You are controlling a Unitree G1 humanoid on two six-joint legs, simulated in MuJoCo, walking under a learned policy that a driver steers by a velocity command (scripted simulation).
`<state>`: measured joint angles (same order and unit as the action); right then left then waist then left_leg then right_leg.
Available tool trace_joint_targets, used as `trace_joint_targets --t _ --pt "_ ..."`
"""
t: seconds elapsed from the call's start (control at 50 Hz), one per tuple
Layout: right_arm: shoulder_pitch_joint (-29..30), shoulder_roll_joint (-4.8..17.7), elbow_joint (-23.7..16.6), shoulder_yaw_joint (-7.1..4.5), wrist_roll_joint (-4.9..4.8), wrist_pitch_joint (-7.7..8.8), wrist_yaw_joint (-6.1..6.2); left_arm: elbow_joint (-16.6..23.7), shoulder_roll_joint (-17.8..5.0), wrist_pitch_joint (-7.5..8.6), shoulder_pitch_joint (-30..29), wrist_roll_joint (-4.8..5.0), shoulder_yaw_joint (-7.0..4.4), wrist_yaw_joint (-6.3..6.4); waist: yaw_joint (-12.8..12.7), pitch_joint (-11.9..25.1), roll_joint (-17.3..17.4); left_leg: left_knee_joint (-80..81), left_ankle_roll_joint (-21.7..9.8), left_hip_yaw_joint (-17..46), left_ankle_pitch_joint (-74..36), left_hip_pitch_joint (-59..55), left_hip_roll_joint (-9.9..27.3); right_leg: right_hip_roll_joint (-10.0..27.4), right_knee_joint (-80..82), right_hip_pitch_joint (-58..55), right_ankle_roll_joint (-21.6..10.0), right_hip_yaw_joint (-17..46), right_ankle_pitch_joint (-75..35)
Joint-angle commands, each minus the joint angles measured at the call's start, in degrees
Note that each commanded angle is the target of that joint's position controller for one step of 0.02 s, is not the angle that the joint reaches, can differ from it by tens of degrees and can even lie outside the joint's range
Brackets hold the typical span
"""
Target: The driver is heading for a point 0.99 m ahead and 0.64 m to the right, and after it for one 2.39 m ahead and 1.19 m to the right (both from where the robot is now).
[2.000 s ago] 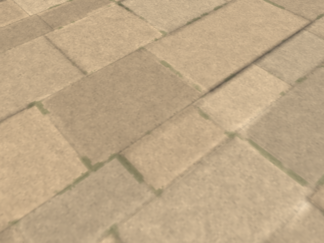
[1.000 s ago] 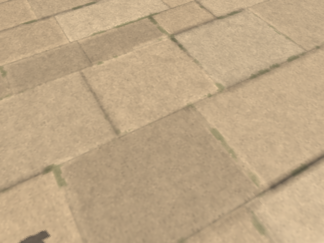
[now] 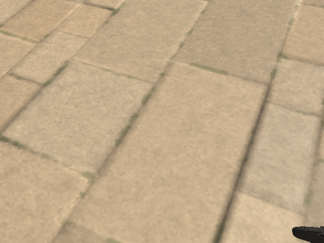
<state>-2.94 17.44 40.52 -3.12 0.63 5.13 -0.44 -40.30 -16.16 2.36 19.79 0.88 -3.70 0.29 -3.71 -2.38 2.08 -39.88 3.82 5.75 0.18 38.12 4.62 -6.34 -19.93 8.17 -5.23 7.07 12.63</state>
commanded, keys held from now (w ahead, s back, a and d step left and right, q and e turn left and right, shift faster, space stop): w+e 1.00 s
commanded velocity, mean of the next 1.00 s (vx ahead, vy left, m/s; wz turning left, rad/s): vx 0.50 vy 0.00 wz -0.60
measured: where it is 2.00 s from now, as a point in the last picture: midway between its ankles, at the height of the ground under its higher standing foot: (308, 146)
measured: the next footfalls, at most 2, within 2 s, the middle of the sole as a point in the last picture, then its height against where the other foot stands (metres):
left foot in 0.16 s outside the picture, level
right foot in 0.68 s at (237, 240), level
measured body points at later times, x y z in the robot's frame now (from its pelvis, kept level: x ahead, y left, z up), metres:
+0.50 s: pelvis +0.27 +0.03 +0.00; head +0.30 +0.02 +0.45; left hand +0.53 +0.22 -0.09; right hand +0.22 -0.26 -0.12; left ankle +0.25 +0.15 -0.75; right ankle +0.36 -0.17 -0.68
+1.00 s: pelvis +0.52 -0.13 +0.00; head +0.54 -0.16 +0.45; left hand +0.74 +0.08 -0.10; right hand +0.55 -0.46 -0.09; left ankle +0.77 -0.07 -0.69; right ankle +0.45 -0.17 -0.75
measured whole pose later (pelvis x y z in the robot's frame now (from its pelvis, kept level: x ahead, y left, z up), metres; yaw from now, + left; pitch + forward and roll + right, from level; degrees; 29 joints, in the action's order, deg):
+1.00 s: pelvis +0.52 -0.13 +0.00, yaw -36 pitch +2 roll +0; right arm -2.6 17.8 40.2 -2.4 0.6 5.1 -0.8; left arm -39.4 -16.5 2.2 19.7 0.9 -3.7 0.3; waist -3.8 -2.7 2.2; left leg -40.3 4.1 5.5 1.8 37.3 4.7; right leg -6.2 -20.4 8.6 -4.8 7.2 12.6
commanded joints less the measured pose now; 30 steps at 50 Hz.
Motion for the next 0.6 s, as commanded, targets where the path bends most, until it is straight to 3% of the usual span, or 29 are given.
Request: trace_joint_targets --t 0.02,0.08,0.12,0.14,0.16,0.18,0.2,0.22,0.24,0.26,0.28,0.32,0.38,0.44,0.5,0.56,0.6 --pt "6.57 3.39 -5.06 -0.53 -0.75 1.18 -0.68 2.48 -10.4 0.57 0.71 0.51 -3.01 0.7 -0.52 1.13 -6.39 7.28 0.0 -2.18 -6.5 -8.44 -3.71 12.12 5.4 5.53 -7.29 10.21 -7.99" --pt "7.1 5.25 -5.62 -1.2 -1.02 1.83 -1.31 1.48 -9.63 0.01 2.01 0.7 -2.93 0.97 -0.15 1.29 -7.29 11.44 -1.5 -0.54 -2.34 -9.39 -4.32 13.91 0.53 0.18 -6.48 15.04 -6.89" --pt "4.0 6.37 -5.07 -1.85 -1.15 2.3 -1.29 1.43 -9.67 -0.44 1.27 0.54 -3.09 1.1 1.69 1.9 -9.3 12.52 -3.18 -0.99 3.07 -13.47 -4.67 14.45 -2.98 -1.48 -5.52 17.53 -9.59" --pt "-0.63 7.16 -3.86 -2.5 -0.96 2.55 -0.97 1.71 -8.65 -0.59 0.41 0.48 -2.76 1.03 4.21 3.79 -9.44 14.88 -4.58 -2.22 2.85 -20.05 -4.99 12.68 -6.66 -0.83 -4.31 17.0 -12.33" --pt "-7.33 9.14 -2.97 -3.33 -0.07 2.85 -0.57 2.38 -5.98 -0.47 -0.02 0.09 -1.76 0.76 7.49 9.77 -7.6 13.93 -7.4 0.97 3.08 -32.38 -0.45 9.61 -16.87 2.7 -2.4 14.18 -12.32" --pt "-15.29 13.68 -2.23 -4.47 1.06 2.68 -0.07 3.64 -2.64 -0.21 4.54 0.34 -0.7 0.75 8.15 19.18 3.05 14.17 -14.11 18.1 8.87 -53.64 12.1 2.82 -35.76 18.33 1.78 6.91 0.87" --pt "-18.37 13.09 -0.42 -4.57 -0.1 1.85 -0.66 4.41 -3.61 0.17 8.29 1.24 -0.25 0.9 7.0 22.89 17.2 20.4 -19.24 39.26 23.76 -60.72 19.93 1.5 -49.19 31.94 3.64 3.62 21.96" --pt "-15.62 8.19 -1.41 -3.26 -0.96 1.47 -0.61 3.41 -8.93 0.06 5.17 1.58 -1.5 0.87 7.95 14.93 9.55 22.72 -17.21 35.89 32.21 -54.58 18.47 5.34 -54.38 36.72 4.27 4.67 18.36" --pt "-13.08 6.12 -1.83 -2.63 -0.74 0.87 -0.29 4.15 -10.3 -0.25 -0.09 1.08 -1.93 0.82 8.36 8.71 4.82 23.29 -14.9 27.01 28.84 -47.33 16.12 7.3 -55.07 36.99 4.6 2.26 13.81" --pt "-10.57 5.15 -1.63 -2.17 -0.32 0.53 -0.17 4.86 -9.66 -0.37 -2.78 0.49 -1.99 0.73 7.26 4.31 2.39 24.75 -14.07 20.3 21.89 -40.2 13.69 8.97 -52.84 35.53 4.81 1.12 10.42" --pt "-9.15 3.88 -1.24 -1.73 0.0 0.54 -0.02 5.13 -8.83 -0.54 -3.75 0.21 -2.2 0.53 6.05 2.29 2.9 26.14 -13.47 15.35 16.79 -35.78 11.71 10.71 -50.17 33.71 4.72 1.08 8.07" --pt "-8.33 3.49 -0.48 -1.66 -0.06 0.93 0.07 5.08 -6.24 -1.17 -2.73 0.82 -1.87 0.08 4.67 1.38 4.84 28.91 -13.33 8.59 11.55 -31.29 9.75 12.25 -47.61 30.34 4.78 -0.33 6.07" --pt "-9.07 5.62 1.05 -2.44 -0.37 1.53 0.12 6.58 -4.39 -1.59 -5.39 0.47 -1.33 -0.08 4.61 0.57 3.01 31.31 -14.98 2.62 4.38 -31.32 10.64 13.21 -42.52 32.85 5.62 -0.89 1.71" --pt "-9.26 6.96 2.03 -2.79 -0.34 1.23 0.22 7.07 -3.86 -1.17 -8.16 0.45 -1.01 -0.81 5.26 0.61 1.76 31.6 -14.34 -4.01 -1.9 -33.55 9.83 13.24 -34.14 33.07 5.79 -1.95 -6.92" --pt "-10.79 8.17 3.12 -2.95 -0.71 0.57 0.52 8.33 -2.79 -0.51 -13.97 0.4 -0.42 -2.0 7.5 -0.83 1.17 31.5 -12.86 -9.77 -4.06 -34.56 8.89 12.24 -24.46 30.34 5.11 -5.3 -13.92" --pt "-13.4 9.74 4.53 -3.36 -1.47 -0.34 0.57 10.21 -2.7 -0.49 -18.4 0.64 -0.25 -3.04 8.68 -2.4 1.04 30.68 -11.98 -12.28 -5.83 -38.67 10.41 11.42 -18.76 29.69 3.75 -7.52 -12.91" --pt "-13.65 11.04 4.95 -3.77 -2.14 -1.08 0.63 11.17 -3.83 -0.62 -18.89 0.51 -0.74 -3.51 7.58 -2.18 1.67 27.33 -11.03 -14.03 -15.6 -41.88 11.37 9.79 -16.45 27.69 1.96 -9.37 -8.15"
